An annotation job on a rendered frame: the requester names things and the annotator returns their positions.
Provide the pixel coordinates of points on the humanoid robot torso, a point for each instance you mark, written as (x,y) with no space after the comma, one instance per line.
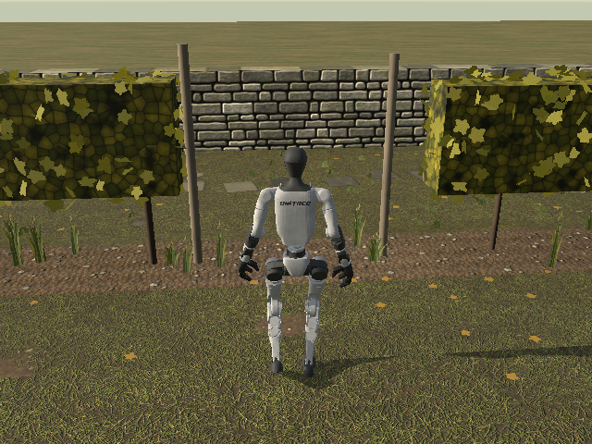
(295,221)

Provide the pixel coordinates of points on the robot right hand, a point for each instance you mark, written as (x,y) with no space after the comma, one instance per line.
(347,272)

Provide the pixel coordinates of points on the robot right forearm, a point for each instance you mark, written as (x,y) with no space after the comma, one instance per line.
(341,250)

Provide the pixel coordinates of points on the left robot thigh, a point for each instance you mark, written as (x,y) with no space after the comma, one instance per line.
(274,272)

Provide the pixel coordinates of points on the robot left forearm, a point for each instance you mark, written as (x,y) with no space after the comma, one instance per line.
(249,246)

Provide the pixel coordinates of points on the robot left hand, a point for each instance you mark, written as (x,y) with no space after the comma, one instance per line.
(242,267)

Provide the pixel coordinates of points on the robot right upper arm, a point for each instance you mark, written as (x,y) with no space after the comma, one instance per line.
(330,214)

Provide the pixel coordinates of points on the robot left upper arm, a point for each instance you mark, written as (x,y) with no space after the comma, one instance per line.
(266,196)

